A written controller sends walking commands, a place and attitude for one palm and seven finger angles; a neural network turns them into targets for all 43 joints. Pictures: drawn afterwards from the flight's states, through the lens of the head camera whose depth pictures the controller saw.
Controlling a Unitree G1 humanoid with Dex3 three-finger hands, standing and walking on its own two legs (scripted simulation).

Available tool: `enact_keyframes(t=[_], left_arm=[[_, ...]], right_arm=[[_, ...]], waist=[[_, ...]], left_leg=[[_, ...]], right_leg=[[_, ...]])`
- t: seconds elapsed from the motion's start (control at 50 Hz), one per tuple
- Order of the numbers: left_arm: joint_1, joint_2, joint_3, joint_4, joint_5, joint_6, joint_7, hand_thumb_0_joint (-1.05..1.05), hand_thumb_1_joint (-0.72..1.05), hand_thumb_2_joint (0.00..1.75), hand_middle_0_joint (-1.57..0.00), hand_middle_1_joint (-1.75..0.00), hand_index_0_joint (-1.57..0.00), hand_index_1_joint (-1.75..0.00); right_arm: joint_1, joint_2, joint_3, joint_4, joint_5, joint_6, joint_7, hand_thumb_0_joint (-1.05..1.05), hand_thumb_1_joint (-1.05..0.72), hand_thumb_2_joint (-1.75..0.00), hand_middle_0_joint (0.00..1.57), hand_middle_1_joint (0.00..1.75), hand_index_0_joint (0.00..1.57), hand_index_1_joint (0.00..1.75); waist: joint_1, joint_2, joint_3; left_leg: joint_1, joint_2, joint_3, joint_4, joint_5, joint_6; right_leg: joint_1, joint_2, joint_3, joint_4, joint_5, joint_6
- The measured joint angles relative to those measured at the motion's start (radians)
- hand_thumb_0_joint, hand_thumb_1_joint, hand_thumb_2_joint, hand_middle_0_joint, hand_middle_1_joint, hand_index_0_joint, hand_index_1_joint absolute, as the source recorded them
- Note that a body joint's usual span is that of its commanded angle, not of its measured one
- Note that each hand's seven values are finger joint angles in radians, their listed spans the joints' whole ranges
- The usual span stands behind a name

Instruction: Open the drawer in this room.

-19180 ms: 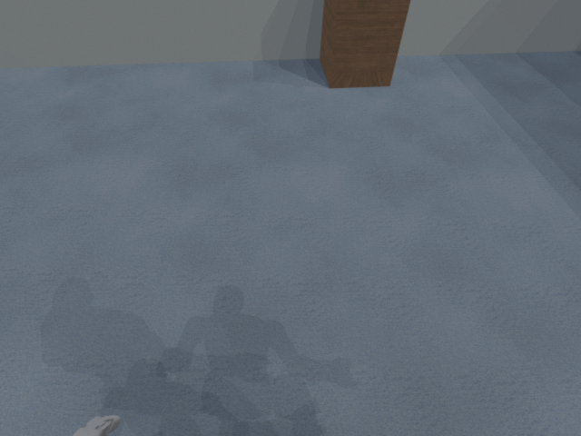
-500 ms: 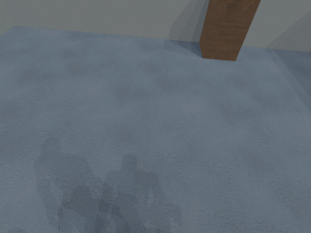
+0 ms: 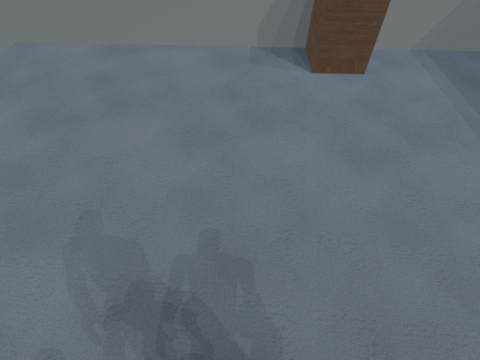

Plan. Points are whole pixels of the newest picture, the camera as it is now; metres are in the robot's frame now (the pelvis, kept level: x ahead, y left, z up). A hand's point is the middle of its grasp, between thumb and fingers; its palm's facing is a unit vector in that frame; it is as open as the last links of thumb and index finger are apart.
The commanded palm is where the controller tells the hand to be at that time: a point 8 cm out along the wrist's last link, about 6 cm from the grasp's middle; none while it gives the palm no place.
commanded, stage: stand and wait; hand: left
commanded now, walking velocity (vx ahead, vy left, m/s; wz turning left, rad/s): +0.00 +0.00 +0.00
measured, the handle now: out of the picture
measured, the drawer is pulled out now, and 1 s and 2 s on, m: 0.00 0.00 0.00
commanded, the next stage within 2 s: turn or walk to find it in 0.14 s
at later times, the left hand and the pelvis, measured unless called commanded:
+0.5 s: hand out of the picture +0.02 +0.15 -0.18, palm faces -0.07 -0.98 -0.18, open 7.4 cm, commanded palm none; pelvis +0.02 -0.02 -0.01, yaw -7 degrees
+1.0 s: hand out of the picture +0.12 +0.09 -0.19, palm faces +0.02 -0.99 -0.14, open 7.4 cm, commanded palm none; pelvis +0.14 -0.06 -0.01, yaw -1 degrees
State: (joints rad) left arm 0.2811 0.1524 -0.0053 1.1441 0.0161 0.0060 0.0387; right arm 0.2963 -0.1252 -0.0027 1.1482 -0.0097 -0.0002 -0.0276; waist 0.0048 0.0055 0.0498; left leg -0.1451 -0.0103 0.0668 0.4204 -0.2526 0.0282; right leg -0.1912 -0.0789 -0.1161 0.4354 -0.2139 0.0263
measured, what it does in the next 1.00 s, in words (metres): walks ahead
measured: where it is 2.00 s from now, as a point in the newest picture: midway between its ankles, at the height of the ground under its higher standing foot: (266, 320)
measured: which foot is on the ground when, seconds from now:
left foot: down 0.00-0.62, up 0.64-1.00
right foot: down 0.00-1.00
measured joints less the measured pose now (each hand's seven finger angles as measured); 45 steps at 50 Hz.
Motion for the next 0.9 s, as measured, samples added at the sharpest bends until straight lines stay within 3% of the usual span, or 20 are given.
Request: enact_keyframes(t=[0.22,0.4,0.48,0.56,0.62,0.68,0.74,0.9], left_arm=[[-0.007,-0.020,-0.004,0.000,0.000,-0.007,0.002,0.01,0.92,0.90,-0.20,-0.30,-0.20,-0.30],[-0.006,-0.024,0.027,-0.018,0.006,0.023,-0.022,0.01,0.91,0.90,-0.20,-0.30,-0.20,-0.30],[0.017,-0.009,0.043,-0.038,0.017,0.030,-0.040,0.01,0.91,0.90,-0.20,-0.30,-0.20,-0.30],[0.035,0.001,0.054,-0.055,0.023,0.028,-0.056,0.01,0.91,0.90,-0.20,-0.30,-0.20,-0.30],[0.029,0.009,0.053,-0.066,0.023,0.001,-0.058,0.01,0.91,0.90,-0.20,-0.30,-0.20,-0.30],[0.005,0.009,0.044,-0.071,0.013,-0.049,-0.035,0.01,0.91,0.90,-0.20,-0.30,-0.20,-0.30],[-0.001,-0.001,0.029,-0.070,0.007,-0.061,-0.020,0.01,0.91,0.90,-0.20,-0.30,-0.20,-0.30],[0.008,-0.057,-0.006,-0.047,0.008,-0.039,-0.014,0.01,0.91,0.90,-0.20,-0.30,-0.20,-0.30]], right_arm=[[-0.004,0.010,-0.001,0.007,0.001,-0.013,-0.006,0.00,-0.91,-0.90,0.20,0.30,0.20,0.30],[-0.045,-0.017,-0.029,-0.033,-0.006,0.007,-0.017,0.00,-0.91,-0.90,0.20,0.30,0.20,0.30],[-0.019,-0.035,-0.042,-0.058,-0.014,0.006,-0.007,0.00,-0.91,-0.90,0.20,0.30,0.20,0.30],[0.010,-0.061,-0.053,-0.061,-0.019,-0.012,0.001,0.00,-0.91,-0.90,0.20,0.30,0.20,0.30],[0.034,-0.077,-0.050,-0.056,-0.020,-0.020,0.001,0.00,-0.91,-0.90,0.20,0.30,0.20,0.30],[0.033,-0.075,-0.040,-0.034,-0.011,0.003,-0.001,0.00,-0.91,-0.90,0.20,0.30,0.20,0.30],[0.003,-0.064,-0.034,-0.026,-0.007,0.019,-0.001,0.00,-0.91,-0.90,0.20,0.30,0.19,0.30],[-0.108,-0.055,-0.028,-0.061,-0.004,0.023,0.011,0.00,-0.92,-0.90,0.20,0.30,0.19,0.30]], waist=[[0.000,-0.004,-0.011],[0.005,-0.004,0.014],[0.003,0.002,-0.013],[0.000,0.023,-0.032],[-0.013,0.045,-0.034],[-0.012,0.056,-0.022],[0.002,0.037,-0.011],[0.001,0.017,0.040]], left_leg=[[0.023,0.020,0.008,-0.009,-0.010,-0.017],[-0.027,0.061,0.061,0.088,-0.069,-0.030],[-0.037,0.079,0.082,0.131,-0.116,-0.029],[0.001,0.099,0.114,0.136,-0.154,-0.044],[0.014,0.120,0.114,0.173,-0.193,-0.065],[-0.093,0.111,0.030,0.433,-0.265,-0.048],[-0.194,0.083,-0.001,0.583,-0.241,-0.045],[-0.314,0.082,-0.003,0.485,-0.100,-0.066]], right_leg=[[0.014,0.021,0.007,-0.003,-0.012,-0.015],[-0.059,0.058,0.060,0.082,-0.042,-0.032],[-0.097,0.072,0.079,0.170,-0.161,-0.041],[-0.132,0.059,0.035,0.299,-0.228,-0.034],[-0.099,0.053,-0.003,0.200,-0.141,-0.036],[-0.072,0.061,-0.040,0.218,-0.163,-0.078],[-0.012,0.058,-0.051,0.145,-0.167,-0.087],[0.102,0.053,-0.089,0.015,-0.153,-0.071]])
